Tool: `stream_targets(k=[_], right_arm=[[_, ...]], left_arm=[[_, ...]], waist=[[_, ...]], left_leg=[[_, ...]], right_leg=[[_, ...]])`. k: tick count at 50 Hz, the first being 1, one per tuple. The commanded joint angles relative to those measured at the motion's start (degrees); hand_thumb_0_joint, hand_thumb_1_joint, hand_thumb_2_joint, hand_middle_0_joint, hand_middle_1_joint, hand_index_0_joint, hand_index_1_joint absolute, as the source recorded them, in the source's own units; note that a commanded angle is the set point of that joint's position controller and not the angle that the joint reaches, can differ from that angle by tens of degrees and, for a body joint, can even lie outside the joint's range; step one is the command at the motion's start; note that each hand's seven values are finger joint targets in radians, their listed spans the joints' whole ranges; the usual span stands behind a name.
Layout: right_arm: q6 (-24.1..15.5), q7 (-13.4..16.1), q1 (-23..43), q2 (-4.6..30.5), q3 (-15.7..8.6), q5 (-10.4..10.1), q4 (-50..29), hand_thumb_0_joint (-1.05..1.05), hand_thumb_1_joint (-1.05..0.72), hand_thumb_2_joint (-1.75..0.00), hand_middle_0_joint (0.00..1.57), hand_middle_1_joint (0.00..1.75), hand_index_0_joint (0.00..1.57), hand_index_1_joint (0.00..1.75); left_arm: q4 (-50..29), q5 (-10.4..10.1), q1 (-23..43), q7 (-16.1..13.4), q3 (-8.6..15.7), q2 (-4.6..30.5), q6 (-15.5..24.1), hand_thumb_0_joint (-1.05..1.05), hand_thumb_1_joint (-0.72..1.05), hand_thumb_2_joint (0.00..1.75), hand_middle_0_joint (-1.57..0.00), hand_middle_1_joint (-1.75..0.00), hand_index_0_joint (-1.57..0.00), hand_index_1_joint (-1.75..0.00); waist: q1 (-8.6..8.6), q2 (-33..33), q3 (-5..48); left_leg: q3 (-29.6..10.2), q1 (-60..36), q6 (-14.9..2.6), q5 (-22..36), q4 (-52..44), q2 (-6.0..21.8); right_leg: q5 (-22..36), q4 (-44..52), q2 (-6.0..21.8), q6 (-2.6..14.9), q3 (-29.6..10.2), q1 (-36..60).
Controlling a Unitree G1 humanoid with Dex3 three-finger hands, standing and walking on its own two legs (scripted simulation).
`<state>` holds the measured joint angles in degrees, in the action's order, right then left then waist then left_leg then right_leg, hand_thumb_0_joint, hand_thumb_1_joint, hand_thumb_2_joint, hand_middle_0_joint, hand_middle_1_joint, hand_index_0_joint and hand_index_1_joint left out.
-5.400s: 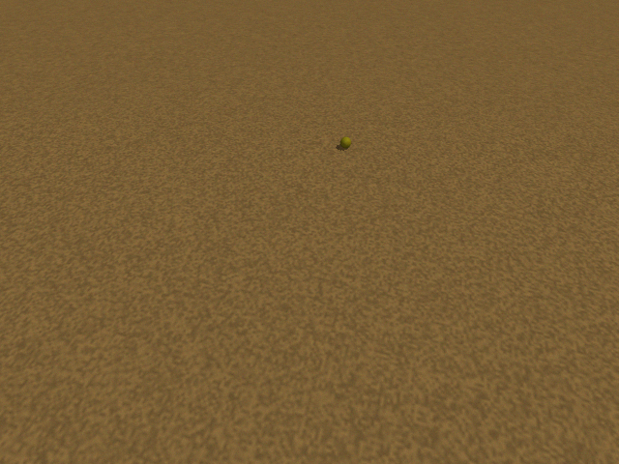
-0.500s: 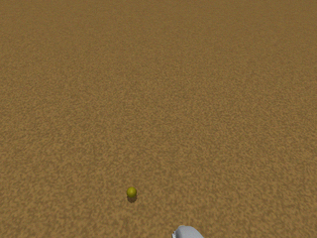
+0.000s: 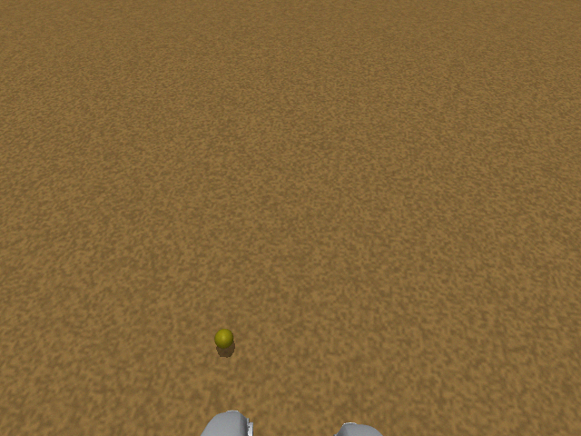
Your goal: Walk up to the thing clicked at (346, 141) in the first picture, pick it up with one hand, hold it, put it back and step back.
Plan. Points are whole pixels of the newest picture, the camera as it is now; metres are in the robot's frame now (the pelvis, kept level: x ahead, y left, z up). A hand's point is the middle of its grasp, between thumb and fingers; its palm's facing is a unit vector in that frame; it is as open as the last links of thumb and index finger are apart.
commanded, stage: walk up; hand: left
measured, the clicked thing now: (224, 338) +0.49 +0.22 -0.72
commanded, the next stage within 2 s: stand in 1.34 s
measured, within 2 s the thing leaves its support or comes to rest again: neither
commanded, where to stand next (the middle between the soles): +0.11 -0.01 m, yaw +4 degrees
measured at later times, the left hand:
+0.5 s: hand out of the picture +0.09 +0.25 -0.13, palm faces +0.02 -0.92 -0.40, open 7.4 cm
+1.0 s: hand out of the picture +0.10 +0.25 -0.13, palm faces +0.05 -0.94 -0.34, open 7.4 cm
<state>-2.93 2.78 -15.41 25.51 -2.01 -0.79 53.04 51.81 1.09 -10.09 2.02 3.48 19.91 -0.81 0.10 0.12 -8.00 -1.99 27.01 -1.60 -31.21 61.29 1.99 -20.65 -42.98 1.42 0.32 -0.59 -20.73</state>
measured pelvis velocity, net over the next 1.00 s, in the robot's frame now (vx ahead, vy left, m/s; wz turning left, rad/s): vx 0.01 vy -0.01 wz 0.06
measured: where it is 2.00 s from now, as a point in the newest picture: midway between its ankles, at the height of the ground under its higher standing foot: outside the picture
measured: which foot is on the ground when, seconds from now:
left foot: up 0.00-0.08, down 0.10-1.00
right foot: down 0.00-1.00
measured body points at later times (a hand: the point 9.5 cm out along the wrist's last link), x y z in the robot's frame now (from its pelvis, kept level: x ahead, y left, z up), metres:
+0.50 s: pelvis +0.01 -0.02 +0.01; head +0.04 -0.03 +0.46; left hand +0.09 +0.30 -0.10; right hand +0.14 -0.32 -0.12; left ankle +0.06 +0.11 -0.71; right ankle +0.03 -0.14 -0.71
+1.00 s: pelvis +0.01 -0.01 +0.03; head +0.04 -0.01 +0.48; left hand +0.10 +0.30 -0.10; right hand +0.12 -0.31 -0.11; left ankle +0.06 +0.11 -0.71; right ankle +0.03 -0.14 -0.71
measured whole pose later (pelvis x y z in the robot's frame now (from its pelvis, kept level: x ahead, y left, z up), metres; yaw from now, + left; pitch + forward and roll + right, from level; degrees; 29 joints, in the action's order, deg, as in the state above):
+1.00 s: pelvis +0.01 -0.01 +0.03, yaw +4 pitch -1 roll -1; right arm 0.1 -1.5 -4.1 20.3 -0.5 0.1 64.7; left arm 64.8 0.1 -2.4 0.6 1.4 20.6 0.2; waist -0.6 0.3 -4.2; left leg -0.9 15.1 0.1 -8.9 25.2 0.4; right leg -13.3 -25.2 1.2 -0.6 2.3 -10.5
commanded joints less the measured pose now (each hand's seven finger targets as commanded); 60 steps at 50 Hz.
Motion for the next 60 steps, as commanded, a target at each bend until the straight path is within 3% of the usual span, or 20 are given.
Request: stream_targets(k=[1, 3, 4, 5, 6, 7, 8, 9, 11, 12, 13, 15, 16, 19, 22, 30, 40, 46, 58, 60], right_arm=[[-0.74, 0.1, -6.59, 9.14, -2.27, 0.06, -0.4, 0.0, -0.9, -0.9, 0.2, 0.3, 0.2, 0.3], [-1.15, -0.17, -5.82, 7.74, -2.13, 0.24, 0.26, 0.0, -0.9, -0.9, 0.2, 0.3, 0.2, 0.3], [-1.36, -0.11, -6.61, 8.05, -2.39, 0.58, 0.75, 0.0, -0.9, -0.9, 0.2, 0.3, 0.2, 0.3], [-1.43, -0.01, -5.13, 10.16, -3.03, 1.45, 0.48, 0.0, -0.9, -0.9, 0.2, 0.3, 0.2, 0.3], [-1.41, -0.11, -1.12, 13.83, -3.7, 2.09, -1.19, 0.0, -0.9, -0.9, 0.2, 0.3, 0.2, 0.3], [-1.22, -0.49, 3.45, 15.62, -3.54, 1.39, -2.76, 0.0, -0.9, -0.9, 0.2, 0.3, 0.2, 0.3], [-1.03, -0.72, 7.41, 15.73, -3.37, 0.95, -2.49, 0.0, -0.9, -0.9, 0.2, 0.3, 0.2, 0.3], [-0.73, -0.85, 9.8, 13.82, -2.93, 0.99, -2.59, 0.0, -0.9, -0.9, 0.2, 0.3, 0.2, 0.3], [0.07, -1.18, 11.05, 10.0, -1.76, 0.63, -2.37, 0.0, -0.9, -0.9, 0.2, 0.3, 0.2, 0.3], [0.37, -1.37, 10.41, 9.56, -1.64, -0.02, -1.91, 0.0, -0.9, -0.9, 0.2, 0.3, 0.2, 0.3], [0.67, -1.6, 9.17, 8.91, -1.6, -0.23, -0.83, 0.0, -0.9, -0.9, 0.2, 0.3, 0.2, 0.3], [1.38, -2.08, 8.13, 8.05, -1.65, 0.07, 0.76, 0.0, -0.9, -0.9, 0.2, 0.3, 0.2, 0.3], [1.59, -2.24, 8.71, 8.11, -1.79, 0.42, 1.4, 0.0, -0.9, -0.9, 0.2, 0.3, 0.2, 0.3], [1.49, -2.87, 12.78, 8.55, -1.8, 0.37, 1.76, 0.0, -0.9, -0.9, 0.2, 0.3, 0.2, 0.3], [2.01, -3.3, 13.27, 7.37, -1.3, 0.46, 2.97, 0.0, -0.9, -0.9, 0.2, 0.3, 0.2, 0.3], [2.09, -3.88, 15.22, 8.08, -0.9, 0.92, 5.87, 0.0, -0.9, -0.9, 0.2, 0.3, 0.2, 0.3], [1.65, -3.57, 15.17, 8.44, -0.81, 1.17, 7.41, 0.0, -0.9, -0.9, 0.2, 0.3, 0.2, 0.3], [1.74, -3.52, 15.17, 7.94, -0.94, 1.11, 7.44, 0.0, -0.9, -0.9, 0.2, 0.3, 0.2, 0.3], [1.82, -3.32, 14.61, 7.36, -1.13, 0.77, 7.27, 0.0, -0.9, -0.9, 0.2, 0.3, 0.2, 0.3], [2.0, -3.28, 14.75, 7.18, -1.25, 0.78, 7.45, 0.0, -0.9, -0.9, 0.2, 0.3, 0.2, 0.3]], left_arm=[[-3.88, -0.02, 2.16, -2.37, 3.43, 16.28, 1.93, 0.0, 0.9, 0.9, -0.2, -0.3, -0.2, -0.3], [-3.37, -1.29, 3.9, -2.6, 2.55, 15.81, 1.71, 0.0, 0.9, 0.9, -0.2, -0.3, -0.2, -0.3], [-3.31, -2.07, 4.53, -2.65, 2.2, 15.06, 1.53, 0.0, 0.9, 0.9, -0.2, -0.3, -0.2, -0.3], [-3.44, -2.58, 4.3, -2.87, 1.53, 13.07, 1.53, 0.0, 0.9, 0.9, -0.2, -0.3, -0.2, -0.3], [-3.14, -3.07, 2.65, -3.07, 0.85, 10.72, 1.4, 0.0, 0.9, 0.9, -0.2, -0.3, -0.2, -0.3], [-1.49, -3.37, 1.02, -3.6, 0.91, 11.37, 0.78, 0.0, 0.9, 0.9, -0.2, -0.3, -0.2, -0.3], [0.77, -3.01, -0.29, -3.93, 1.27, 13.21, 0.8, 0.0, 0.9, 0.9, -0.2, -0.3, -0.2, -0.3], [1.72, -2.58, -0.78, -3.74, 1.2, 13.54, 1.22, 0.0, 0.9, 0.9, -0.2, -0.3, -0.2, -0.3], [2.91, -1.81, 0.32, -3.12, 1.59, 13.88, 2.07, 0.0, 0.9, 0.9, -0.2, -0.3, -0.2, -0.3], [2.91, -1.69, 1.09, -3.16, 1.76, 15.26, 2.47, 0.0, 0.9, 0.9, -0.2, -0.3, -0.2, -0.3], [2.69, -1.46, 3.23, -3.32, 1.62, 15.87, 2.74, 0.0, 0.9, 0.9, -0.2, -0.3, -0.2, -0.3], [2.63, -1.05, 7.19, -3.49, 1.37, 17.74, 3.16, 0.0, 0.9, 0.9, -0.2, -0.3, -0.2, -0.3], [2.56, -0.91, 8.76, -3.49, 0.98, 16.71, 3.08, 0.0, 0.9, 0.9, -0.2, -0.3, -0.2, -0.3], [4.36, -0.79, 8.24, -3.33, 0.23, 14.91, 3.03, 0.0, 0.9, 0.9, -0.2, -0.3, -0.2, -0.3], [5.13, -0.45, 9.93, -3.16, 0.21, 15.3, 3.23, 0.0, 0.9, 0.9, -0.2, -0.3, -0.2, -0.3], [7.2, -0.74, 11.33, -2.8, 0.07, 14.92, 2.99, 0.0, 0.9, 0.9, -0.2, -0.3, -0.2, -0.3], [8.59, -1.09, 10.73, -2.38, 0.15, 13.53, 2.32, 0.0, 0.9, 0.9, -0.2, -0.3, -0.2, -0.3], [9.34, -0.93, 10.29, -2.3, 0.0, 13.13, 2.39, 0.0, 0.9, 0.9, -0.2, -0.3, -0.2, -0.3], [9.42, -0.69, 9.91, -2.53, 0.23, 13.48, 2.81, 0.0, 0.9, 0.9, -0.2, -0.3, -0.2, -0.3], [9.67, -0.72, 10.43, -2.61, 0.26, 13.49, 2.64, 0.0, 0.9, 0.9, -0.2, -0.3, -0.2, -0.3]], waist=[[-0.11, -11.13, 8.04], [-2.08, -9.52, 9.14], [-2.98, -7.32, 9.71], [-2.39, -2.39, 10.96], [-0.26, 6.38, 11.18], [0.79, 8.21, 10.48], [1.66, 9.27, 9.9], [2.86, 6.79, 9.55], [2.83, 3.85, 10.52], [2.13, 2.59, 10.8], [0.78, 1.84, 10.89], [-1.45, -0.8, 11.78], [-1.9, -1.3, 11.11], [-0.46, -1.69, 11.31], [-0.91, -4.61, 10.21], [-0.44, -1.75, 9.53], [0.37, 1.98, 10.38], [0.08, 2.36, 9.83], [-0.22, -0.36, 12.66], [-0.49, -0.49, 11.64]], left_leg=[[3.4, -4.13, 0.68, 5.75, -11.06, 0.41], [4.68, -11.59, 0.5, 16.14, -24.1, -0.83], [3.76, -14.7, 0.2, 23.38, -29.87, -1.25], [-2.76, -17.12, -1.13, 32.54, -31.14, 2.4], [-17.48, -18.0, -4.87, 37.6, -34.47, 10.95], [-24.24, -13.27, -12.04, 35.53, -36.53, 18.22], [-26.49, -7.48, -15.64, 34.01, -35.7, 20.5], [-20.7, -5.54, -13.44, 33.27, -34.06, 17.16], [-7.22, -6.99, -4.57, 31.35, -28.77, 7.77], [-4.54, -8.07, -1.98, 31.87, -24.97, 4.5], [-3.16, -8.27, -0.72, 30.32, -23.57, 2.63], [-2.31, -12.34, -0.55, 24.02, -24.06, 1.43], [-2.71, -14.61, -0.95, 22.54, -25.78, 1.98], [-5.24, -13.97, -2.4, 23.35, -28.83, 4.08], [-3.82, -14.75, -1.3, 19.99, -30.25, 2.61], [-4.63, -14.89, -0.37, 18.15, -35.71, 2.86], [-7.31, -12.28, -0.48, 17.46, -42.04, 5.08], [-7.45, -12.37, -0.05, 16.19, -43.01, 4.91], [-4.33, -17.99, 0.0, 30.36, -39.08, 4.22], [-4.29, -17.32, 0.18, 29.12, -39.43, 4.0]], right_leg=[[26.49, 11.27, 11.04, 12.52, -10.87, 1.96], [33.05, 4.84, 11.13, 10.85, -8.3, 0.5], [31.82, 0.9, 10.48, 8.65, -7.89, -0.12], [26.94, -2.96, 8.41, 5.83, -6.12, -2.17], [16.17, -8.15, 3.08, 2.18, -2.4, -6.57], [-7.56, -9.07, -0.78, 1.36, -0.06, -3.78], [-10.89, -9.41, 1.07, 1.38, -1.97, 1.83], [-7.81, -4.11, 1.76, 1.82, -1.99, 4.66], [9.32, 6.34, 2.96, 2.63, -3.17, 6.94], [15.21, 9.28, 5.11, 3.57, -7.15, 6.46], [16.52, 11.45, 7.25, 4.67, -9.89, 6.59], [14.93, 12.79, 10.54, 6.48, -12.99, 2.78], [11.85, 13.51, 9.78, 5.62, -11.71, 0.18], [8.86, 13.97, 6.29, 2.89, -6.62, 2.41], [5.26, 17.47, 7.81, 3.11, -8.56, 1.83], [3.41, 20.76, 7.07, 2.36, -6.82, 4.95], [5.59, 20.7, 4.86, 1.74, -2.8, 11.84], [6.02, 22.65, 5.13, 1.65, -2.92, 11.86], [15.13, 23.87, 6.99, 1.38, -3.14, 12.84], [14.03, 23.91, 7.02, 1.26, -3.05, 12.18]])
